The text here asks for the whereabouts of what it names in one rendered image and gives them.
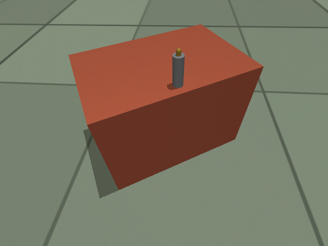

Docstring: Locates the bottle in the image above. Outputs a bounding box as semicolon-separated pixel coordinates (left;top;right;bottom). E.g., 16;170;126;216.
172;48;185;88

